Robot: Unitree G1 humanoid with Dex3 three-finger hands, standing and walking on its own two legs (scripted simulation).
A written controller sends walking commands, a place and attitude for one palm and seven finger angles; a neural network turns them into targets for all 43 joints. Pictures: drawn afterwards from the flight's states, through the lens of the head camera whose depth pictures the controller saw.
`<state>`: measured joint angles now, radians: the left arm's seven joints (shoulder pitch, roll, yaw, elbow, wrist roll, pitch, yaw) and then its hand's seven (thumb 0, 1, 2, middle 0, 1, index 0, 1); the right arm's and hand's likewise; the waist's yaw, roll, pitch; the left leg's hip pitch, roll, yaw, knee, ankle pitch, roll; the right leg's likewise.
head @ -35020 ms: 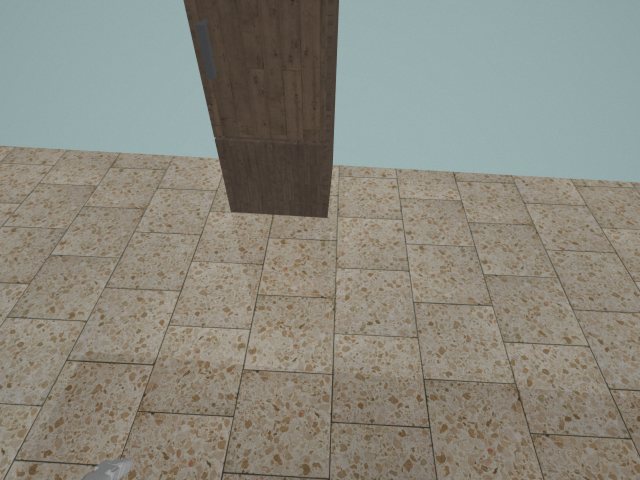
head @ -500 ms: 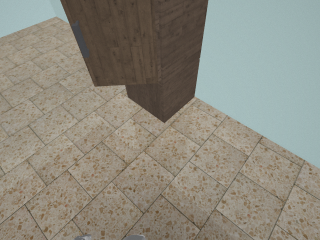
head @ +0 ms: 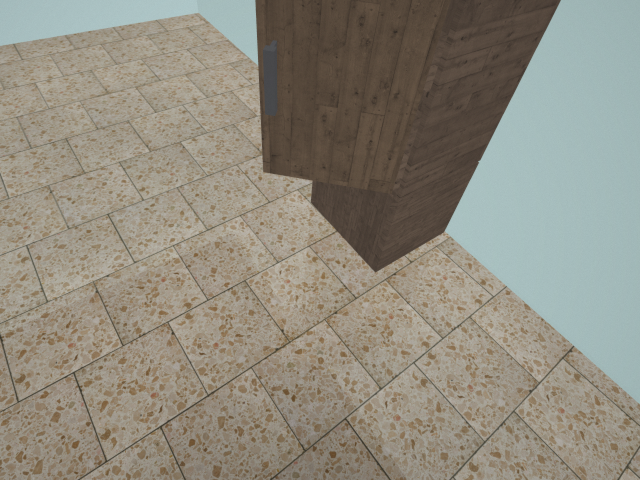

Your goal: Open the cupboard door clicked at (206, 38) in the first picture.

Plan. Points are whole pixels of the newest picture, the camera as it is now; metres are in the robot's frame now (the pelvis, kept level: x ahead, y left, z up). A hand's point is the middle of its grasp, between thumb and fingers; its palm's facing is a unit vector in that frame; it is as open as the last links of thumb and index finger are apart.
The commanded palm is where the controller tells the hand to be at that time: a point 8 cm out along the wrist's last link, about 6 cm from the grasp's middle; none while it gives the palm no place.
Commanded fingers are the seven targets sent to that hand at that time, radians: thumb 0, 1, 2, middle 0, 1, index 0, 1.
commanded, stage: take the last steps up to it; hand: left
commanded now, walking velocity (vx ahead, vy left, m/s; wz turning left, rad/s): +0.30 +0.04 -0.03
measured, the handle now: (272, 78) +0.96 +0.22 -0.01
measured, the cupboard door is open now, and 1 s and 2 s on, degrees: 45 45 45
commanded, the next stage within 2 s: come to a stop and stand still in 0.84 s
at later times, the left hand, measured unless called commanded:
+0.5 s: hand (240, 348) +0.33 +0.16 -0.16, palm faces -0.08 -0.98 -0.16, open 7.4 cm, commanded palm none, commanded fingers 0.00 0.90 0.90 -0.20 -0.30 -0.20 -0.30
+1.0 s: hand (201, 359) +0.31 +0.23 -0.18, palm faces +0.04 -0.99 -0.15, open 7.3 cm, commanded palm none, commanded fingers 0.00 0.90 0.90 -0.20 -0.30 -0.20 -0.30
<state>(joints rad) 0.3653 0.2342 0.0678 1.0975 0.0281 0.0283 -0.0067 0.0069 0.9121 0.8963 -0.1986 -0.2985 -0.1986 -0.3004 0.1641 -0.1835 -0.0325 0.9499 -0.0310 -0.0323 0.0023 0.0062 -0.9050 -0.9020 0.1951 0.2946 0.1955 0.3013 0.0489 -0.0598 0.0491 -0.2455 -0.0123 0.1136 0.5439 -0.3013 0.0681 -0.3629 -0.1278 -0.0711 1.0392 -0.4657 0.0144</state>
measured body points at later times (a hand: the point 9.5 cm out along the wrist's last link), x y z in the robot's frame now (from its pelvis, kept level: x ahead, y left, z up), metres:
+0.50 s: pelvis +0.18 +0.00 -0.01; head +0.21 +0.00 +0.43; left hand +0.34 +0.21 -0.15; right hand +0.01 -0.18 -0.15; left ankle +0.01 +0.08 -0.72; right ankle +0.24 -0.08 -0.74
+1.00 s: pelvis +0.35 +0.05 +0.00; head +0.38 +0.07 +0.45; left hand +0.31 +0.28 -0.17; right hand +0.46 -0.18 -0.13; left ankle +0.41 +0.14 -0.73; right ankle +0.27 -0.06 -0.67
